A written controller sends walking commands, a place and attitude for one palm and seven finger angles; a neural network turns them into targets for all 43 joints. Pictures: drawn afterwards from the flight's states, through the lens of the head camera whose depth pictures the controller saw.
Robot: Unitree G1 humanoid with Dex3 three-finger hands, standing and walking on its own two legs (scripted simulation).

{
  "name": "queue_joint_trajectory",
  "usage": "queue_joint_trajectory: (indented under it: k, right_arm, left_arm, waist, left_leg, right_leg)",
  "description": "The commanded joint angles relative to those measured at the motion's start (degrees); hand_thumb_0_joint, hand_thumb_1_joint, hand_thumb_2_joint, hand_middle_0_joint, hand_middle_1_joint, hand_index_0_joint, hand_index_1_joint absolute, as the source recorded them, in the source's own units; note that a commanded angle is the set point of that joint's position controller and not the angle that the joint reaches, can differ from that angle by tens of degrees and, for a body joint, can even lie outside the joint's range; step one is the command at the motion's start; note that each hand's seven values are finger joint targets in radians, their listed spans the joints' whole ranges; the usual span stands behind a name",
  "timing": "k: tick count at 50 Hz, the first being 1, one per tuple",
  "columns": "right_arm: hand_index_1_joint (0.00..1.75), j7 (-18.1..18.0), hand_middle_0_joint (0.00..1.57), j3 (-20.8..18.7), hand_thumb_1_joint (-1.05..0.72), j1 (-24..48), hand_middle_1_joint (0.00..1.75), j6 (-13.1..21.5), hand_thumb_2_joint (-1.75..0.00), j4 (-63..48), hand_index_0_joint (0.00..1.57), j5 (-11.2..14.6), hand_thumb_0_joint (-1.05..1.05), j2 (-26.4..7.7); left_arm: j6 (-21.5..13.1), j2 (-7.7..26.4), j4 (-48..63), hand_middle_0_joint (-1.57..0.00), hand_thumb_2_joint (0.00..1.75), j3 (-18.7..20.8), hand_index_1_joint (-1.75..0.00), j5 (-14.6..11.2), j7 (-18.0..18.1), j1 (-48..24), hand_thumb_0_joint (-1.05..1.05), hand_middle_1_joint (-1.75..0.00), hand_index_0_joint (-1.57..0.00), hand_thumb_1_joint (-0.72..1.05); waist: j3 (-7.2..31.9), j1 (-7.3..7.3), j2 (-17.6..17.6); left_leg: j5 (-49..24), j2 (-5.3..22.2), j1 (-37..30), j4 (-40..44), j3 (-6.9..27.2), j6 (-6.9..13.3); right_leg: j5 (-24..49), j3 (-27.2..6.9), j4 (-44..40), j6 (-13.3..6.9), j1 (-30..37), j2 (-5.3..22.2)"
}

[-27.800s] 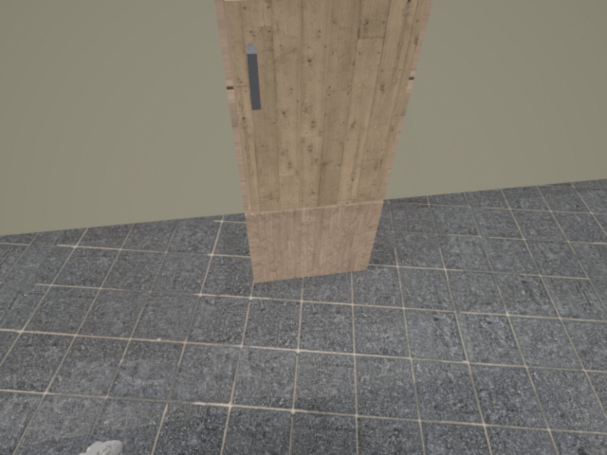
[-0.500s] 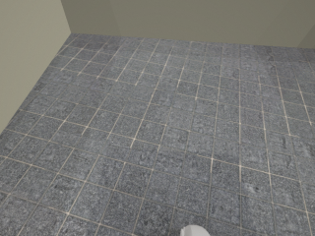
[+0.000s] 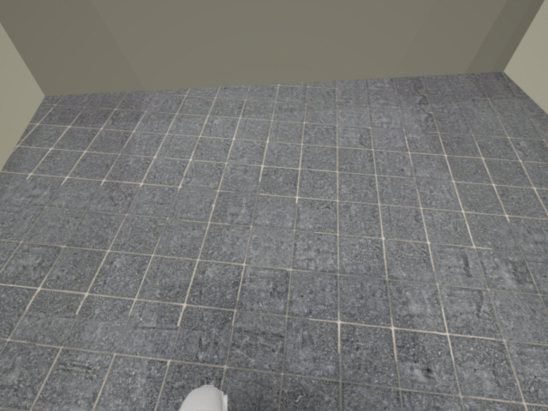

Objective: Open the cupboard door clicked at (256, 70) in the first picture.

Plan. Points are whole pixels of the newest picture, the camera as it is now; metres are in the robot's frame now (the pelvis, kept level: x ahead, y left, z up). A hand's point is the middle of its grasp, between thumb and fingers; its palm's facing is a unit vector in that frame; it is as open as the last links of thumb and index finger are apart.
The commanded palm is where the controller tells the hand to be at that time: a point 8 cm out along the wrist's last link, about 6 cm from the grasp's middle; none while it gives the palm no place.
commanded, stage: turn to face it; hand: left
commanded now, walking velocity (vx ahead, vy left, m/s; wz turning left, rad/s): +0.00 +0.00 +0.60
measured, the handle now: out of the picture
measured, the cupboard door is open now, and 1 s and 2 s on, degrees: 39 39 39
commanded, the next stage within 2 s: none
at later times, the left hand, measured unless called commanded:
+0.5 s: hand out of the picture +0.15 +0.24 -0.18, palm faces +0.30 -0.93 -0.23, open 7.4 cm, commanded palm none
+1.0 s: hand out of the picture +0.09 +0.16 -0.17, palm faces +0.58 -0.78 -0.23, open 7.4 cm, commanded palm none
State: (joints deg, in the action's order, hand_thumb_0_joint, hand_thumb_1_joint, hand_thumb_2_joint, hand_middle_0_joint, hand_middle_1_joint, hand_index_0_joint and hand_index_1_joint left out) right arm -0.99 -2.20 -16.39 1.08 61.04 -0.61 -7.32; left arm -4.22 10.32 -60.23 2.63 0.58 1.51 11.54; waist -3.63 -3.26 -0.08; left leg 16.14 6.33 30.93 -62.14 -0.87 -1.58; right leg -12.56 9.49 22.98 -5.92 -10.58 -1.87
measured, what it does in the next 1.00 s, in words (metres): walks ahead, turning left: left foot, then right foot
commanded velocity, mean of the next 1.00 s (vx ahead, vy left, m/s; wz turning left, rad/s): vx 0.00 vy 0.00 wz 0.60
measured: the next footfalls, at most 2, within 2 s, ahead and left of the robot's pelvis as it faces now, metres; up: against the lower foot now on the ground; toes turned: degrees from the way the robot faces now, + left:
left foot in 0.28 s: +0.17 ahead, +0.14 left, +0.00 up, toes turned +18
right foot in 0.68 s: +0.24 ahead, -0.12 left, +0.00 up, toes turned +20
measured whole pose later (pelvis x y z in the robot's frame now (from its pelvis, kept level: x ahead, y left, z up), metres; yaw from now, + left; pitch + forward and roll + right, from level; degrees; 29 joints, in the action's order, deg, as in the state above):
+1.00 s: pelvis +0.17 -0.02 -0.01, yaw +36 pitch +1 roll +2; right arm 1.7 -4.7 -5.8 -4.1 53.8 -0.6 -14.7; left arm -0.1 11.0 -52.5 2.2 2.0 1.1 13.8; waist -7.2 0.2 -2.1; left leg 25.4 2.2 23.0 -47.6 -4.0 -3.3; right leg -19.9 14.5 31.6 0.8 -11.4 9.0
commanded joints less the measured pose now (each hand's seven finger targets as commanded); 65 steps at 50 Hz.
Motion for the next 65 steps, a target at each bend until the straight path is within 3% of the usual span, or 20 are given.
queue_joint_trajectory:
  k: [1, 7, 12, 13, 14, 15, 17, 21, 28, 32, 34, 35, 38, 40, 48, 52, 54, 55, 60, 65]
  right_arm:
    - [0.3, 0.4, 0.2, 0.1, -0.9, -6.9, 0.3, -1.6, -0.9, 0.9, 0.2, 0.3, 0.0, -1.9]
    - [0.3, 1.2, 0.2, 0.0, -0.9, 4.2, 0.3, -1.9, -0.9, -3.4, 0.2, -0.2, 0.0, -4.2]
    - [0.3, 1.2, 0.2, -1.0, -0.9, -1.0, 0.3, -1.7, -0.9, -3.7, 0.2, -0.9, 0.0, -7.6]
    - [0.3, 1.0, 0.2, -1.8, -0.9, -5.4, 0.3, -1.3, -0.9, -3.3, 0.2, -1.3, 0.0, -10.4]
    - [0.3, 0.6, 0.2, -3.2, -0.9, -7.9, 0.3, -0.8, -0.9, -4.0, 0.2, -1.6, 0.0, -16.5]
    - [0.3, 0.0, 0.2, -3.2, -0.9, -9.7, 0.3, -1.4, -0.9, -3.1, 0.2, -0.5, 0.0, -18.1]
    - [0.3, -0.7, 0.2, -3.5, -0.9, -3.3, 0.3, -0.9, -0.9, -5.5, 0.2, -0.6, 0.0, -16.4]
    - [0.3, -0.7, 0.2, -2.7, -0.9, 3.8, 0.3, -0.5, -0.9, -8.1, 0.2, -0.7, 0.0, -14.2]
    - [0.3, 0.4, 0.2, -4.3, -0.9, 5.6, 0.3, -1.8, -0.9, -10.2, 0.2, -1.1, 0.0, -16.1]
    - [0.3, 0.7, 0.2, -4.9, -0.9, 9.2, 0.3, -2.4, -0.9, -12.2, 0.2, -0.5, 0.0, -15.6]
    - [0.3, 1.2, 0.2, -4.0, -0.9, 9.5, 0.3, -2.1, -0.9, -14.3, 0.2, 0.2, 0.0, -9.1]
    - [0.3, 1.3, 0.2, -4.5, -0.9, 9.9, 0.3, -2.5, -0.9, -14.3, 0.2, -0.2, 0.0, -12.3]
    - [0.3, 2.2, 0.2, -4.2, -0.9, 8.2, 0.3, -4.2, -0.9, -11.4, 0.2, -0.5, 0.0, -10.5]
    - [0.3, 2.7, 0.2, -3.7, -0.9, 8.6, 0.3, -4.4, -0.9, -11.4, 0.2, -0.2, 0.0, -9.6]
    - [0.3, 2.9, 0.2, -2.0, -0.9, 14.7, 0.3, -3.3, -0.9, -13.0, 0.2, 0.2, 0.0, -8.7]
    - [0.3, 2.5, 0.2, -3.1, -0.9, 5.5, 0.3, -2.4, -0.9, -11.0, 0.2, -0.2, 0.0, -12.5]
    - [0.3, 1.4, 0.2, -5.9, -0.9, -2.6, 0.3, -2.2, -0.9, -9.6, 0.2, -0.3, 0.0, -23.8]
    - [0.3, 1.2, 0.2, -5.5, -0.9, -3.3, 0.3, -2.7, -0.9, -8.7, 0.2, -0.1, 0.0, -22.5]
    - [0.3, 0.1, 0.2, -3.8, -0.9, 7.9, 0.3, -1.8, -0.9, -11.8, 0.2, -0.4, 0.0, -17.5]
    - [0.3, 0.4, 0.2, -3.9, -0.9, 6.3, 0.3, -1.8, -0.9, -11.5, 0.2, -0.6, 0.0, -17.1]
  left_arm:
    - [-0.8, 2.7, 1.5, -0.2, 0.9, -0.3, -0.3, -0.2, -0.3, 3.6, 0.0, -0.3, -0.2, 0.9]
    - [0.9, 6.2, 1.4, -0.2, 0.9, 1.0, -0.3, 0.3, 0.2, 6.2, 0.0, -0.3, -0.2, 0.9]
    - [1.8, 9.5, 2.8, -0.2, 0.9, 2.2, -0.3, 0.2, 0.2, 5.5, 0.0, -0.3, -0.2, 0.9]
    - [2.0, 9.4, 3.6, -0.2, 0.9, 2.3, -0.3, -0.3, 0.0, 5.4, 0.0, -0.3, -0.2, 0.9]
    - [2.3, 6.3, 6.1, -0.2, 0.9, 1.9, -0.3, -1.4, -0.4, 5.7, 0.0, -0.3, -0.2, 0.9]
    - [2.9, 6.6, 9.0, -0.2, 0.9, 1.2, -0.3, -0.8, -0.1, 0.6, 0.0, -0.3, -0.2, 0.9]
    - [3.6, 5.5, 10.1, -0.2, 0.9, 1.9, -0.3, 0.2, 0.1, -2.8, 0.0, -0.3, -0.2, 0.9]
    - [5.2, 4.5, 7.8, -0.2, 0.9, 2.3, -0.3, 0.7, -0.7, 1.8, 0.0, -0.3, -0.2, 0.9]
    - [5.5, 5.0, 11.2, -0.2, 0.9, 2.0, -0.3, 0.6, -0.6, -1.3, 0.0, -0.3, -0.2, 0.9]
    - [4.1, 7.3, 10.8, -0.2, 0.9, 2.6, -0.3, 0.4, -0.3, 4.8, 0.0, -0.3, -0.2, 0.9]
    - [3.2, 17.0, 11.5, -0.2, 0.9, 4.3, -0.3, 1.7, 0.6, 6.7, 0.0, -0.3, -0.2, 0.9]
    - [3.3, 16.4, 11.9, -0.2, 0.9, 3.8, -0.3, 1.1, 0.8, 5.7, 0.0, -0.3, -0.2, 0.9]
    - [3.4, 10.8, 13.3, -0.2, 0.9, 2.1, -0.3, 0.8, 0.8, -2.4, 0.0, -0.3, -0.2, 0.9]
    - [3.2, 10.0, 13.3, -0.2, 0.9, 2.0, -0.3, 1.0, 0.6, -1.9, 0.0, -0.3, -0.2, 0.9]
    - [3.2, 13.8, 10.5, -0.2, 0.9, 3.4, -0.3, 1.3, 0.4, 6.8, 0.0, -0.3, -0.2, 0.9]
    - [3.4, 14.0, 10.7, -0.2, 0.9, 3.7, -0.3, 0.4, -0.3, 4.3, 0.0, -0.3, -0.2, 0.9]
    - [4.2, 7.3, 15.3, -0.2, 0.9, 1.8, -0.3, -0.2, -0.7, -1.0, 0.0, -0.3, -0.2, 0.9]
    - [5.1, 9.1, 16.2, -0.2, 0.9, 1.8, -0.3, 0.5, -0.2, -3.8, 0.0, -0.3, -0.2, 0.9]
    - [6.1, 8.4, 11.3, -0.2, 0.9, 2.5, -0.3, 0.7, -1.0, -0.1, 0.0, -0.3, -0.2, 0.9]
    - [6.0, 7.9, 12.1, -0.2, 0.9, 2.3, -0.3, 0.6, -0.9, -1.5, 0.0, -0.3, -0.2, 0.9]
  waist:
    - [2.2, -0.2, -6.0]
    - [0.4, 2.74, -5.9]
    - [4.9, -0.88, -4.8]
    - [9.0, -2.86, 1.2]
    - [12.7, -3.06, 17.5]
    - [14.1, -3.75, 13.3]
    - [8.4, -1.32, 6.6]
    - [6.6, 3.03, 6.3]
    - [6.5, 2.43, 8.8]
    - [7.5, 5.78, 7.1]
    - [7.9, 7.22, -21.1]
    - [7.7, 6.71, -15.4]
    - [3.3, 1.6, -10.6]
    - [3.2, 1.63, -12.2]
    - [6.4, 6.17, -12.5]
    - [10.7, 0.55, -7.3]
    - [14.6, -3.96, 19.1]
    - [13.2, -3.4, 10.0]
    - [5.6, 2.77, 9.1]
    - [4.4, 2.48, 8.1]
  left_leg:
    - [-3.8, 0.0, -2.1, 5.4, -1.3, -0.7]
    - [1.8, -1.0, 0.8, 15.5, -5.0, -0.3]
    - [-3.8, -6.2, -13.4, 28.5, -7.9, 2.4]
    - [-20.2, -2.4, -22.9, 33.1, -2.6, 5.1]
    - [-49.9, 14.2, -33.6, 35.0, 21.3, 15.0]
    - [-54.6, 19.3, -33.2, 37.3, 27.0, 19.8]
    - [-30.6, 16.1, -23.4, 41.4, 23.0, 16.8]
    - [-22.7, 7.4, -17.0, 42.3, 12.5, 11.1]
    - [-14.2, 5.3, -14.2, 41.3, 15.3, 10.9]
    - [-10.9, 1.3, -6.2, 33.9, 15.8, 7.0]
    - [19.3, -11.3, 8.6, 7.7, 1.0, -0.9]
    - [20.1, -7.7, 6.0, -3.4, 4.8, -0.4]
    - [8.9, -4.5, 5.0, -12.5, 3.3, -1.8]
    - [6.9, -4.5, 3.6, -8.3, 1.2, -2.2]
    - [10.4, -5.5, -3.7, 18.2, -5.8, -1.5]
    - [-6.6, -6.2, -23.7, 37.0, -6.3, 0.9]
    - [-50.9, 18.2, -38.7, 38.8, 25.3, 15.0]
    - [-48.9, 18.9, -36.6, 37.2, 19.4, 16.3]
    - [-26.6, 6.6, -22.4, 41.6, 11.0, 10.2]
    - [-19.1, 5.8, -20.2, 42.8, 14.0, 10.9]
  right_leg:
    - [36.6, -2.2, -7.9, 0.5, 1.1, 16.4]
    - [42.2, -1.9, -1.8, -1.2, 9.6, 21.0]
    - [45.8, 2.8, 16.3, 2.6, 9.0, 19.8]
    - [35.4, 4.1, 26.7, 5.2, 2.7, 17.2]
    - [-7.5, 3.7, 42.8, 9.7, -15.2, 7.7]
    - [-25.7, -5.7, 50.6, 9.0, -19.2, 5.3]
    - [-19.9, -9.9, 50.7, 9.3, -22.4, 7.6]
    - [-10.6, -9.5, 43.5, 10.7, -18.6, 6.7]
    - [-11.2, -7.2, 24.2, 11.0, -12.3, 3.5]
    - [-1.4, -6.8, 3.7, 10.1, 3.4, 3.0]
    - [8.3, -33.3, -8.0, 0.5, 10.9, 29.9]
    - [15.0, -30.7, -6.1, -3.1, 4.8, 32.8]
    - [16.6, -14.7, -3.2, -0.2, -0.1, 22.0]
    - [20.8, -8.7, -2.6, 1.6, 0.8, 19.9]
    - [38.2, -3.7, 4.7, 0.8, 12.4, 23.0]
    - [32.3, 1.6, 18.9, 5.5, 2.8, 21.4]
    - [-26.7, -1.1, 42.3, 11.6, -24.4, 8.7]
    - [-25.4, -7.4, 44.9, 10.5, -25.1, 10.2]
    - [-10.3, -9.2, 43.9, 11.5, -21.4, 8.3]
    - [-9.5, -8.6, 34.7, 11.8, -18.9, 6.3]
